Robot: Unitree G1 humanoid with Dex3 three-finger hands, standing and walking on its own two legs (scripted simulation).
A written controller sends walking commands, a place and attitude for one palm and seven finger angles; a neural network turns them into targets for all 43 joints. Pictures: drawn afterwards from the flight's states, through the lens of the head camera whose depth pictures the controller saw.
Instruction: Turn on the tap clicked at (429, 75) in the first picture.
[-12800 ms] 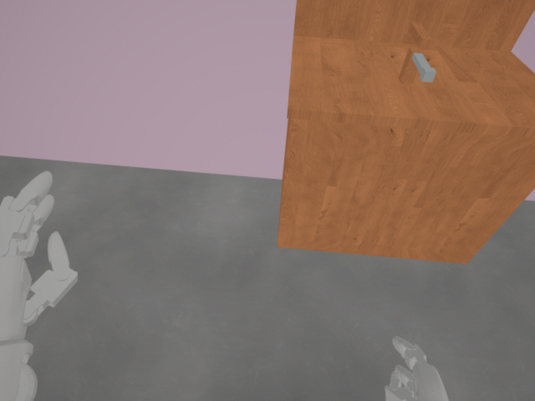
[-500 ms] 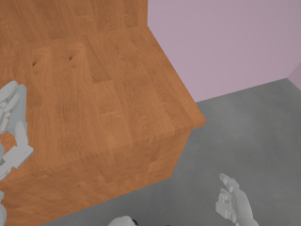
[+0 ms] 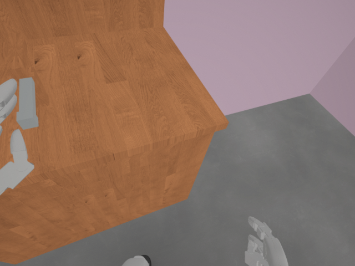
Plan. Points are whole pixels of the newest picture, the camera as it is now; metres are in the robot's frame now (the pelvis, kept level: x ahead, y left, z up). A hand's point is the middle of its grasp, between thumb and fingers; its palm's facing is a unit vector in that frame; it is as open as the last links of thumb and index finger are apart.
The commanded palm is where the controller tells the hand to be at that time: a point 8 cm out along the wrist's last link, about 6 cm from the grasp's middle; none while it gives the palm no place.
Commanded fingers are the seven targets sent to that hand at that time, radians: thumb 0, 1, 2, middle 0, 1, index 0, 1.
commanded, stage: come to a stop and stand still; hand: left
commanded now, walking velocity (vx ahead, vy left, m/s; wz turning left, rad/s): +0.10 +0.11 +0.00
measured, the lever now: (27, 119) +0.36 +0.34 +0.11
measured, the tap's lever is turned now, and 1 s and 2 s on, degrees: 0 0 0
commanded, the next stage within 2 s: none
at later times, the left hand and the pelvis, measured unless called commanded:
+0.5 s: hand (20, 184) +0.19 +0.22 +0.20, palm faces +0.21 -0.88 -0.43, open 7.4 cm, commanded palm +0.13 +0.31 +0.18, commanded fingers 0.00 0.90 0.90 -0.20 -0.30 -0.20 -0.30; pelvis -0.04 +0.04 -0.01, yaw -2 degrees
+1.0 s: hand out of the picture +0.05 +0.31 +0.21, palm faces +0.53 -0.77 -0.37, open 7.4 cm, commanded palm -0.01 +0.33 +0.18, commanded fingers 0.00 0.90 0.90 -0.20 -0.30 -0.20 -0.30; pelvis -0.14 +0.04 +0.00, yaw +7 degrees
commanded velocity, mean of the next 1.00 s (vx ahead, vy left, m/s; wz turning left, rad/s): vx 0.01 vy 0.02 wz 0.00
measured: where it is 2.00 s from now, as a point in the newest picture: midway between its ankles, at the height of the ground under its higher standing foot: outside the picture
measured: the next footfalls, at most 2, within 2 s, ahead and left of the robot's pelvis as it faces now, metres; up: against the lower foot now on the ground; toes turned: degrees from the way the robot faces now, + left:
left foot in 0.26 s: +0.05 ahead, +0.11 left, +0.00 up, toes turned +2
left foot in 1.12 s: -0.08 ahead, +0.13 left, +0.00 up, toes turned -1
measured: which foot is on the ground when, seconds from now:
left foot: down 0.00-0.04, up 0.06-0.24, down 0.26-0.98, up 1.00-1.00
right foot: down 0.00-1.00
